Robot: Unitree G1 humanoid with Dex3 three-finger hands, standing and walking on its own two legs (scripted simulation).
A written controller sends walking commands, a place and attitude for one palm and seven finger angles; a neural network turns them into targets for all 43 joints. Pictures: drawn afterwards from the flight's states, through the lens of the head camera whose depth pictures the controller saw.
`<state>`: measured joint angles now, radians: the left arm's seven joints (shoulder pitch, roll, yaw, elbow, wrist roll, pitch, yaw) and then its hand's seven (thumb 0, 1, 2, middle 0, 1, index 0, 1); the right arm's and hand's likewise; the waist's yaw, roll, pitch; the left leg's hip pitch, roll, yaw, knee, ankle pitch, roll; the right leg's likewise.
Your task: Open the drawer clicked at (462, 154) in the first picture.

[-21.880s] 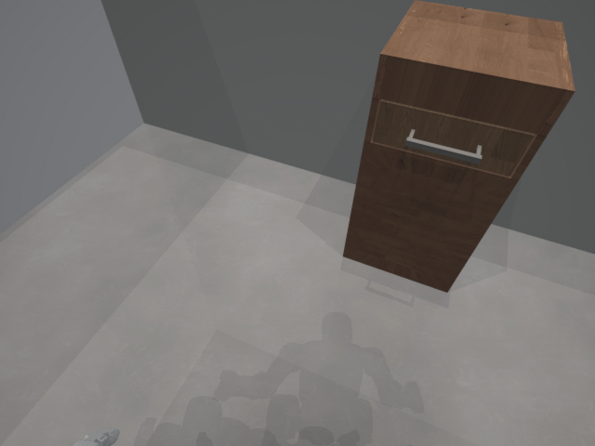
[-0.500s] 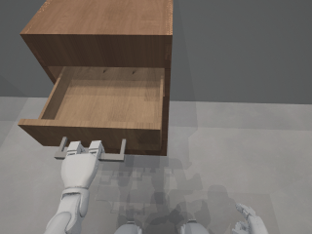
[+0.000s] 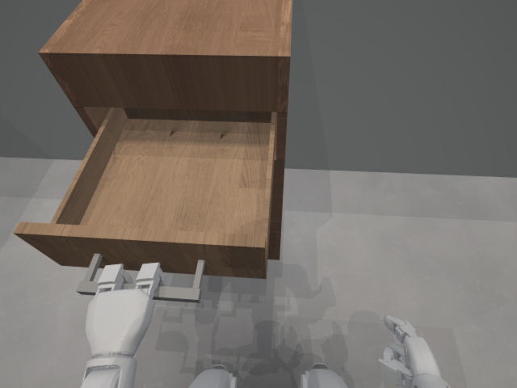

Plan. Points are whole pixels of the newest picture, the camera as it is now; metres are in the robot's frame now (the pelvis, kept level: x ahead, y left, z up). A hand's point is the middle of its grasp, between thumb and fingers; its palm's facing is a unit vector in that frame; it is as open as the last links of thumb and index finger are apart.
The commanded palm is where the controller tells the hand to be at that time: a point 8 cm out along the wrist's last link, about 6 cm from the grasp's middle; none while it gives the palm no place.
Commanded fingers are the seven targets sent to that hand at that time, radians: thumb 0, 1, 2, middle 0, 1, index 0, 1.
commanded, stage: pull the drawer open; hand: left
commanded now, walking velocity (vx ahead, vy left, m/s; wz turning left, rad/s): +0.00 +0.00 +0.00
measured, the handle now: (143, 278) +0.28 +0.21 -0.02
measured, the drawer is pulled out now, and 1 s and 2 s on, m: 0.29 0.30 0.30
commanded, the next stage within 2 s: open the thumb to release the handle in 0.46 s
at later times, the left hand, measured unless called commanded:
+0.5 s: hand (134, 331) +0.21 +0.21 -0.04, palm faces -0.03 -0.08 -1.00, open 5.5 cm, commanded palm +0.16 +0.22 +0.00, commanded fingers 0.00 0.90 0.90 -0.40 -1.35 -0.40 -1.35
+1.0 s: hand (129, 327) +0.21 +0.22 -0.04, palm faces -0.01 -0.06 -1.00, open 11.0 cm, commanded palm +0.19 +0.22 +0.00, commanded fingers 0.00 -0.50 0.30 -0.30 -1.20 -0.30 -1.20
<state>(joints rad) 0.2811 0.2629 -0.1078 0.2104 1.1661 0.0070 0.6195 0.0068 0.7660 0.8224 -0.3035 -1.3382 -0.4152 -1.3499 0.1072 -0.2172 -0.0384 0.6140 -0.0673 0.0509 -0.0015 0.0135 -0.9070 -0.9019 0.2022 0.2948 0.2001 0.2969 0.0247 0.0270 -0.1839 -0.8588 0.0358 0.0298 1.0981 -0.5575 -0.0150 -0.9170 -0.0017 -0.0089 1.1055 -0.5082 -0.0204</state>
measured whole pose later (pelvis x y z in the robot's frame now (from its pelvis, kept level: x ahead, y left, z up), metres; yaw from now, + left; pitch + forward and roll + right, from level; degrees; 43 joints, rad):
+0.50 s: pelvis +0.00 +0.00 -0.01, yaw -1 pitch +20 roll +1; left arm 0.45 0.28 -0.06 0.05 1.14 -0.05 0.60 0.01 0.77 0.80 -0.27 -1.28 -0.39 -1.31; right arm 0.11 -0.22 -0.03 0.55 -0.08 0.06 0.03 0.01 -0.91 -0.90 0.20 0.29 0.20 0.30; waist 0.02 0.02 -0.20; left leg -0.91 0.04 0.05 1.16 -0.60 -0.01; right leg -0.98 0.01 0.01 1.18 -0.54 -0.02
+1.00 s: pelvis -0.01 +0.00 +0.00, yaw +1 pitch +18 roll +1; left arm 0.28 0.28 -0.10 0.19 1.15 0.01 0.60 0.00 -0.06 0.49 -0.31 -1.25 -0.35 -1.25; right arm 0.11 -0.22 -0.03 0.61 -0.07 0.04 -0.02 0.01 -0.91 -0.90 0.20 0.29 0.20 0.30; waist 0.03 0.03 -0.18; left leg -0.89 0.03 0.01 1.12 -0.55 -0.02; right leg -0.93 -0.01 -0.02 1.12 -0.51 -0.02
